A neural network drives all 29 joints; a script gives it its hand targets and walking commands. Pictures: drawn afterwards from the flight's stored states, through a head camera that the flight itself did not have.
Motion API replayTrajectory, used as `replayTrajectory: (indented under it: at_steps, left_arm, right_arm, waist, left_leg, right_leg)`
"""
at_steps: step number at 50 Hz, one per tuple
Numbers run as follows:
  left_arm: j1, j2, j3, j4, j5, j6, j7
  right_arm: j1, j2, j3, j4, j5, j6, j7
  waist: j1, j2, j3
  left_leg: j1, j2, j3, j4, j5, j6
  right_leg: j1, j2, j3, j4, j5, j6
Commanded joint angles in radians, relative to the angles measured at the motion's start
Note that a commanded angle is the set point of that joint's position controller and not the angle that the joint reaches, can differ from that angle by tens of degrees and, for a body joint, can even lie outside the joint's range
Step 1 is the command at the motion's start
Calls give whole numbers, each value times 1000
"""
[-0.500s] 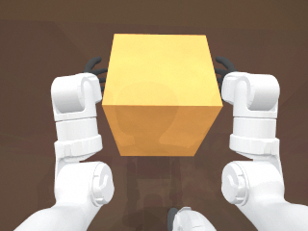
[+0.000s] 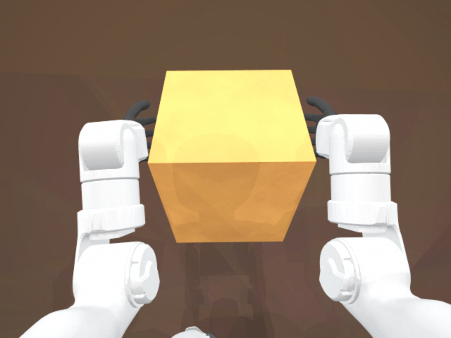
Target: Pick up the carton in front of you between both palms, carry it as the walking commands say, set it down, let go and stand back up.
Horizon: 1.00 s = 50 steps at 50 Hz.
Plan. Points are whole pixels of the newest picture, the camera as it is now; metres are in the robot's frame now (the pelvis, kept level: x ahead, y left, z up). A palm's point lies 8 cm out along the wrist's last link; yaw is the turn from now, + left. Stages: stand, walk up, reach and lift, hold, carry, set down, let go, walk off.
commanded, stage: carry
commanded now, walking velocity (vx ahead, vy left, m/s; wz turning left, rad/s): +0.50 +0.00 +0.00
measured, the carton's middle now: (229, 163) +0.40 +0.00 +0.09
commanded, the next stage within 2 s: none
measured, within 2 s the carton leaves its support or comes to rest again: neither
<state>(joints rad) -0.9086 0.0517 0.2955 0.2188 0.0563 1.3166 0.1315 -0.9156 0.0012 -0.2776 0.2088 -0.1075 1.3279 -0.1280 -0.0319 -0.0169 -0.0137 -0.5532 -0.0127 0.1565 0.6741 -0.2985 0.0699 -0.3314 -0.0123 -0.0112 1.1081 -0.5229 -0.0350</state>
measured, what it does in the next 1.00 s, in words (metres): climbs: right foot 0.04 m higher, then left foot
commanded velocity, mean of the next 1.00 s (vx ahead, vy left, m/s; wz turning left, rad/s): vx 0.50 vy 0.00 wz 0.00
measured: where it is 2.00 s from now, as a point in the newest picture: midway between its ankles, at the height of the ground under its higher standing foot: (219, 126)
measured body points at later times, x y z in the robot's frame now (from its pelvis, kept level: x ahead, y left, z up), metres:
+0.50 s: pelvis +0.31 -0.03 +0.05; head +0.34 -0.03 +0.50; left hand +0.69 +0.15 +0.19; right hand +0.72 -0.16 +0.19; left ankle +0.21 +0.07 -0.57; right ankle +0.37 -0.11 -0.67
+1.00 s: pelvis +0.61 +0.01 +0.09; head +0.65 +0.02 +0.54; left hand +1.02 +0.14 +0.24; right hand +0.99 -0.16 +0.23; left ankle +0.63 +0.09 -0.65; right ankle +0.63 -0.11 -0.55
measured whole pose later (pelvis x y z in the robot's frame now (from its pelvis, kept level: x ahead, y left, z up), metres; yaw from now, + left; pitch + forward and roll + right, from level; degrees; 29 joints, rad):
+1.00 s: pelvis +0.61 +0.01 +0.09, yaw +0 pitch +4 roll -1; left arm -0.91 0.03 0.30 0.17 0.08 1.36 0.14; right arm -0.87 -0.02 -0.25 0.15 -0.04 1.34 -0.15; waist -0.09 -0.01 0.01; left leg -0.36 0.01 0.13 0.53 -0.37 0.04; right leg -0.72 -0.03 -0.03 1.25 -0.42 -0.04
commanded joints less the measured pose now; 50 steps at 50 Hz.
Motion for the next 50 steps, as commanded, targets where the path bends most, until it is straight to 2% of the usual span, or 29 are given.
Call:
replayTrajectory:
  at_steps: [1, 3, 5, 8, 10, 15, 16, 17, 18, 19, 20, 21, 22, 23, 25, 29, 32, 35, 36, 37, 38, 39, 40, 41, 42, 43, 44, 46, 50]
  left_arm:
    - [-769, -1119, -524, -79, -401, 3, -243]
    - [-750, -1104, -508, -113, -377, -1, -218]
    - [-745, -1081, -508, -152, -360, -4, -194]
    - [-728, -1040, -522, -183, -336, 5, -169]
    - [-717, -1022, -535, -180, -327, 16, -163]
    - [-683, -1034, -555, -76, -341, 33, -187]
    - [-681, -1043, -553, -49, -347, 33, -195]
    - [-672, -1059, -547, -15, -353, 31, -203]
    - [-665, -1070, -537, 13, -361, 25, -212]
    - [-647, -1073, -525, 29, -366, 16, -220]
    - [-685, -1097, -526, 15, -374, -1, -225]
    - [-710, -1122, -529, -17, -401, -4, -231]
    - [-765, -1157, -556, -73, -438, -10, -237]
    - [-822, -1181, -580, -135, -474, -16, -241]
    - [-908, -1211, -616, -232, -532, -22, -244]
    - [-911, -1189, -630, -300, -562, -15, -241]
    - [-870, -1145, -626, -275, -541, 1, -237]
    - [-808, -1113, -613, -189, -501, 16, -241]
    - [-790, -1106, -607, -157, -488, 18, -243]
    - [-778, -1102, -600, -126, -478, 19, -244]
    - [-762, -1103, -590, -95, -468, 20, -246]
    - [-755, -1093, -575, -66, -449, 19, -248]
    - [-751, -1110, -549, -47, -437, 22, -251]
    - [-779, -1105, -544, -40, -424, 18, -251]
    - [-785, -1123, -531, -32, -414, 13, -247]
    - [-771, -1121, -515, -40, -405, 8, -241]
    - [-760, -1120, -507, -47, -394, 6, -233]
    - [-754, -1113, -499, -86, -379, 2, -211]
    - [-750, -1067, -520, -154, -358, 8, -172]
  right_arm:
    - [-804, 1100, 562, -128, 511, -19, 236]
    - [-901, 1150, 600, -217, 573, -25, 242]
    - [-925, 1149, 604, -267, 601, -27, 243]
    - [-904, 1122, 608, -292, 606, -14, 236]
    - [-869, 1090, 604, -278, 587, -2, 230]
    - [-777, 1050, 579, -147, 526, 16, 237]
    - [-760, 1047, 567, -115, 510, 15, 239]
    - [-745, 1047, 557, -83, 498, 14, 240]
    - [-730, 1051, 549, -53, 485, 11, 242]
    - [-733, 1058, 534, -38, 476, 8, 245]
    - [-759, 1067, 518, -51, 458, 4, 248]
    - [-782, 1071, 525, -48, 454, -1, 243]
    - [-771, 1071, 517, -64, 452, -6, 235]
    - [-766, 1068, 507, -82, 446, -11, 224]
    - [-745, 1050, 486, -113, 422, -12, 199]
    - [-719, 995, 492, -166, 383, -11, 163]
    - [-697, 956, 508, -163, 366, 1, 155]
    - [-667, 947, 520, -103, 364, 15, 165]
    - [-667, 954, 521, -78, 370, 18, 172]
    - [-667, 964, 518, -48, 375, 19, 180]
    - [-648, 969, 509, -9, 382, 17, 188]
    - [-625, 978, 497, 21, 394, 12, 196]
    - [-635, 961, 485, 34, 392, 0, 201]
    - [-656, 1012, 490, 33, 411, -4, 209]
    - [-713, 1035, 502, -20, 445, -8, 216]
    - [-773, 1076, 525, -71, 484, -13, 224]
    - [-836, 1107, 550, -129, 520, -20, 230]
    - [-918, 1142, 581, -214, 571, -27, 234]
    - [-914, 1119, 592, -274, 596, -16, 229]
  waist:
    - [-52, 56, -531]
    - [-25, 68, -533]
    - [-22, 103, -542]
    - [-33, 106, -520]
    - [-45, 109, -492]
    - [-33, 169, -428]
    - [-12, 183, -438]
    - [36, 177, -476]
    - [99, 149, -567]
    - [136, -6, -671]
    - [140, -291, -655]
    - [135, -214, -593]
    - [139, -118, -555]
    - [137, -24, -543]
    - [105, -41, -546]
    - [105, -77, -529]
    - [110, -93, -484]
    - [111, -117, -446]
    - [99, -126, -441]
    - [53, -124, -462]
    - [0, -87, -526]
    - [-58, -16, -616]
    - [-64, 281, -701]
    - [-75, 321, -622]
    - [-62, 207, -572]
    - [-63, 86, -543]
    - [-47, 46, -523]
    - [-20, 94, -532]
    - [-29, 126, -514]
  left_leg:
    - [799, 316, -581, -218, 365, 186]
    - [724, 281, -474, -247, 276, 134]
    - [712, 279, -440, -270, 242, 143]
    - [729, 288, -391, -308, 212, 174]
    - [723, 277, -335, -325, 238, 173]
    - [680, 221, -163, -280, 522, 103]
    - [657, 213, -121, -214, 690, 79]
    - [595, 199, -57, -79, 832, 44]
    - [459, 176, -22, 94, 759, -4]
    - [173, 112, -49, 331, 387, -49]
    - [-129, -59, -96, 562, -219, -75]
    - [-256, -31, -189, 730, -255, -42]
    - [-306, 3, -200, 789, -220, -23]
    - [-308, 32, -203, 763, -165, -14]
    - [-267, 63, -201, 670, -119, -8]
    - [-296, 73, -146, 520, -130, -29]
    - [-228, 90, -116, 275, -50, -44]
    - [-67, 27, -6, 52, 18, -35]
    - [11, -3, 30, -2, 24, -23]
    - [152, -45, 73, -71, 52, -10]
    - [382, -78, 113, -135, 74, 3]
    - [673, 45, -61, -127, -4, 33]
    - [878, 329, -638, -230, -132, 190]
    - [914, 369, -835, -330, 87, 236]
    - [889, 365, -727, -257, 241, 237]
    - [830, 344, -629, -210, 373, 213]
    - [772, 320, -555, -208, 363, 173]
    - [706, 286, -459, -246, 223, 124]
    - [698, 290, -381, -300, 156, 161]
  right_leg:
    - [-498, 3, 47, 315, 81, -21]
    - [-458, -29, 47, 221, 131, -26]
    - [-460, -23, 13, 185, 125, -21]
    - [-530, -47, -15, 76, 123, -2]
    - [-523, -55, -37, -48, 152, 8]
    - [-319, 25, -175, -383, 231, -17]
    - [-210, 73, -223, -444, 217, -31]
    - [-15, 112, -263, -533, 264, -51]
    - [277, 83, -220, -557, 282, -81]
    - [558, -167, 211, -628, 12, -168]
    - [696, -349, 660, -732, 223, -303]
    - [687, -333, 647, -710, 380, -317]
    - [649, -318, 534, -648, 547, -296]
    - [595, -296, 439, -630, 593, -257]
    - [518, -257, 327, -665, 465, -199]
    - [484, -259, 246, -715, 399, -220]
    - [431, -239, 153, -738, 433, -202]
    - [375, -203, 47, -721, 567, -157]
    - [351, -199, 20, -693, 622, -139]
    - [317, -185, -33, -596, 755, -109]
    - [254, -149, -113, -430, 860, -67]
    - [68, -134, -114, -234, 640, -19]
    - [-237, -4, -91, 41, 336, 36]
    - [-444, 86, -21, 227, -12, 32]
    - [-521, 35, 34, 333, 5, 5]
    - [-540, 6, 37, 354, 34, -4]
    - [-536, -18, 48, 309, 73, -11]
    - [-487, -34, 36, 217, 117, -18]
    - [-535, -49, -16, 74, 111, -3]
